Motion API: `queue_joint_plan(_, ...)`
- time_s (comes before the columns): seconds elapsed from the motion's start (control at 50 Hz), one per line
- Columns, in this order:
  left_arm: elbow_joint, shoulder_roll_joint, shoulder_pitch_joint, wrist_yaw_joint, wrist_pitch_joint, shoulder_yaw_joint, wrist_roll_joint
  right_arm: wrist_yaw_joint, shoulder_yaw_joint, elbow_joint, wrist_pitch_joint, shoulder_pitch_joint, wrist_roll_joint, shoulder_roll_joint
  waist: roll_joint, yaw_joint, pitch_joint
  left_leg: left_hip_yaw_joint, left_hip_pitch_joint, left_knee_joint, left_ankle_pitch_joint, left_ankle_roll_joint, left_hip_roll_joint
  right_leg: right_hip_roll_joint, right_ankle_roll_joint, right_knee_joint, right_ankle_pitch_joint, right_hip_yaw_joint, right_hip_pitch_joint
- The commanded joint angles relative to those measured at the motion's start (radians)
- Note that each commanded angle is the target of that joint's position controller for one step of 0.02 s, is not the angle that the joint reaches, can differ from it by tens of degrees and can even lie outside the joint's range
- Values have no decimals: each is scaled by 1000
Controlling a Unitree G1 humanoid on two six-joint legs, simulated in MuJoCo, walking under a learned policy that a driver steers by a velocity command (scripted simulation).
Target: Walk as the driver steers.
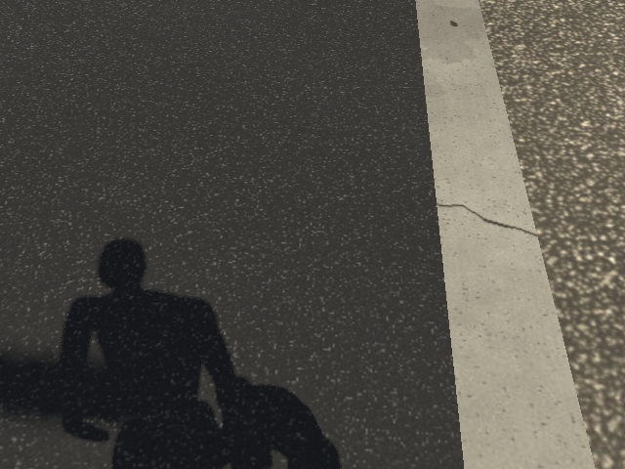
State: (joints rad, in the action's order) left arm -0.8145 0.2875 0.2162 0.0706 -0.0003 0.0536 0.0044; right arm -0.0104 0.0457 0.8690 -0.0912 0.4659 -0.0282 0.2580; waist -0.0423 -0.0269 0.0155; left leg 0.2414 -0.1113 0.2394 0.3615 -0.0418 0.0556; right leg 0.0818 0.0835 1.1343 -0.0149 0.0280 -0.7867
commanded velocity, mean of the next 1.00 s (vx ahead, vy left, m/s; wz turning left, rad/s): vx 0.51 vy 0.00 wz -0.92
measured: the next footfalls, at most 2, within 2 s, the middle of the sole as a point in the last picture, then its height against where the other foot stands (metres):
right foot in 0.18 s outside the picture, level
left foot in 0.56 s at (322, 360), level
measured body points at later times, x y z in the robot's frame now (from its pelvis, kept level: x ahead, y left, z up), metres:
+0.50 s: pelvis +0.43 -0.02 +0.00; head +0.47 -0.06 +0.44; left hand +0.52 +0.25 -0.12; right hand +0.61 -0.33 -0.04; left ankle +0.71 +0.05 -0.69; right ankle +0.29 -0.02 -0.73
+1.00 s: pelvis +0.59 -0.07 -0.01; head +0.58 -0.12 +0.44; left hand +0.94 -0.09 -0.05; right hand +0.42 -0.36 -0.12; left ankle +0.73 +0.00 -0.73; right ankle +0.53 -0.16 -0.74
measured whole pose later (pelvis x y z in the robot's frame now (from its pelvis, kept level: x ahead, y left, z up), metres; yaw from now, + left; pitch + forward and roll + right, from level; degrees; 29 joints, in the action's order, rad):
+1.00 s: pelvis +0.59 -0.07 -0.01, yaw -59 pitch +1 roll +3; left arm -0.55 0.34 0.11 0.01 -0.09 0.08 -0.02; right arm 0.00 0.10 0.73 -0.01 0.10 0.01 0.35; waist 0.02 -0.03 0.09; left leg 0.24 0.31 0.60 0.31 0.04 -0.12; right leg 0.06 0.03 0.64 -0.28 0.02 -0.39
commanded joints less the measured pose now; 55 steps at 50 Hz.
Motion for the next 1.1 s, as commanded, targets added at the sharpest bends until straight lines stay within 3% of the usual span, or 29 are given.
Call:
queue_joint_plan(0.02,101,12,-136,14,13,-16,5,16,0,-36,-23,-45,1,63,90,33,163,16,118,-151,-706,51,-232,-11,31,-129,59,82,-30)
queue_joint_plan(0.1,114,42,-110,13,4,-24,-3,59,12,-28,-10,-57,1,165,137,107,63,79,18,18,-1468,83,-260,-134,97,-340,34,216,262)
queue_joint_plan(0.14,47,122,148,-3,-8,6,-3,77,33,-53,18,-132,-11,231,182,251,-71,51,17,340,-1680,74,-301,-185,136,-331,-91,196,527)
queue_joint_plan(0.16,-22,178,372,-17,-10,36,1,74,41,-81,33,-207,-19,249,163,353,-143,14,125,634,-1596,53,-309,-182,182,-374,-175,122,747)
queue_joint_plan(0.18,-61,211,469,-38,-1,65,-9,52,43,-86,43,-257,-8,226,38,386,-143,16,309,1068,-918,36,-185,-143,241,-524,-163,10,922)
queue_joint_plan(0.2,-65,235,347,-54,-5,73,-24,22,-9,-131,24,-309,-27,48,-192,252,5,-55,687,1421,91,28,9,-75,264,-467,-71,-183,928)
queue_joint_plan(0.22,-14,297,246,-52,-5,75,3,17,-25,-250,-3,-227,-5,22,-190,112,-134,-276,966,1545,138,63,26,76,449,-636,-151,-657,1082)
queue_joint_plan(0.24,13,254,228,-60,-3,76,11,12,-32,-266,-36,-249,-20,77,-54,124,-135,-364,1024,1442,86,45,-27,164,440,-876,-484,-868,1046)
queue_joint_plan(0.28,3,163,162,-70,16,53,20,11,-24,-243,-39,-287,-31,132,150,28,61,-356,938,1232,-1,57,-112,111,339,-958,-492,-745,742)
queue_joint_plan(0.32,16,157,119,-81,53,41,8,11,-34,-236,9,-275,-52,123,176,-34,125,-338,814,1081,-14,102,-161,24,299,-959,-245,-576,516)
queue_joint_plan(0.36,20,186,116,-76,79,44,1,6,-44,-275,29,-347,-41,107,172,-34,149,-266,681,865,-59,140,-163,-49,272,-939,212,-423,364)
queue_joint_plan(0.42,-2,188,166,-68,69,58,-13,2,-68,-320,28,-444,-12,43,83,38,54,-191,521,528,-349,110,-75,-175,140,-796,561,-268,396)
queue_joint_plan(0.44,24,89,210,-87,66,39,-79,20,-52,-384,-19,-602,29,21,152,115,32,-236,477,382,-369,130,24,-187,88,-782,340,-360,372)
queue_joint_plan(0.52,43,168,145,-112,29,62,-49,51,20,-385,-45,-463,55,150,-59,14,-123,-289,233,125,-598,109,58,-203,-29,-529,274,-418,542)
queue_joint_plan(0.54,71,146,97,-113,24,58,-43,55,35,-349,-44,-297,41,166,-86,-77,-229,-310,35,121,-729,82,2,-241,-84,-322,237,-379,508)
queue_joint_plan(0.56,103,19,138,-114,12,23,-9,52,30,-307,-28,-133,22,174,17,-92,-395,-502,-243,297,-968,-1,-253,-278,-119,-19,-468,-299,365)
queue_joint_plan(0.58,138,-5,313,-104,11,6,-4,39,19,-321,-15,-102,-29,193,303,-11,-558,-875,-413,343,-1320,-168,-535,-313,-146,282,-816,-284,207)
queue_joint_plan(0.6,140,97,406,-89,2,18,-23,29,35,-315,1,-156,-15,206,319,24,-606,-998,-372,323,-1090,-287,-625,-195,-179,483,-709,-288,155)
queue_joint_plan(0.62,167,133,306,-83,-12,26,-51,38,43,-334,16,-284,5,184,275,42,-506,-948,-264,228,-579,-295,-560,-111,-184,511,-568,-222,61)
queue_joint_plan(0.64,180,166,178,-94,-29,40,-49,55,20,-354,32,-356,6,96,137,23,-337,-780,-60,152,-361,-231,-445,-72,-187,438,-464,-157,46)
queue_joint_plan(0.7,237,115,93,-104,-61,38,-39,51,18,-310,45,-436,8,97,105,72,-67,-458,360,57,-440,-153,-296,-15,-175,183,-436,-100,184)
queue_joint_plan(0.74,270,56,57,-104,-49,20,-29,43,43,-264,34,-411,8,143,146,59,-71,-373,375,30,-624,-182,-307,6,-169,27,-423,-68,216)
queue_joint_plan(0.8,275,87,43,-89,-49,25,-29,40,62,-246,39,-431,16,187,137,62,-162,-327,324,29,-619,-200,-374,43,-141,-126,-285,-75,298)
queue_joint_plan(0.94,312,156,-67,-53,-88,62,-27,17,84,-215,62,-439,49,233,151,48,-95,-162,320,97,-255,-101,-377,-11,-58,-471,-230,35,470)
queue_joint_plan(0.98,287,202,14,-69,-87,93,-22,10,75,-181,75,-361,49,180,39,69,-103,-83,414,313,-109,-5,-307,-35,10,-631,-119,-23,651)
queue_joint_plan(1.0,298,350,66,-90,-78,129,-21,6,64,-207,82,-322,12,140,-298,38,-81,12,717,691,241,107,-151,208,146,-719,268,-421,817)
queue_joint_plan(1.02,333,354,44,-84,-46,119,16,18,60,-268,77,-446,-1,146,-262,88,-153,-225,862,892,298,119,-52,269,294,-782,171,-636,773)
queue_joint_plan(1.06,329,270,-28,-82,-11,94,7,31,71,-255,75,-448,37,183,-96,52,-126,-298,884,936,131,79,-86,213,215,-794,94,-467,732)
queue_joint_plan(1.1,343,200,-111,-98,-19,67,-12,42,75,-220,83,-398,15,189,-63,15,-137,-288,796,904,32,96,-105,160,154,-753,160,-355,655)
Keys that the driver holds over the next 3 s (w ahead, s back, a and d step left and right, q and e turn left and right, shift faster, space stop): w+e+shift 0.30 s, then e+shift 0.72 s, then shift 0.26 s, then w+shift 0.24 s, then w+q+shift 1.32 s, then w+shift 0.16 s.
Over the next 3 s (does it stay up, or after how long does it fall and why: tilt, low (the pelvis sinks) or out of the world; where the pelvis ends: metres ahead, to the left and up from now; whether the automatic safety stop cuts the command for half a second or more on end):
stays up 1.47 -0.87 0.00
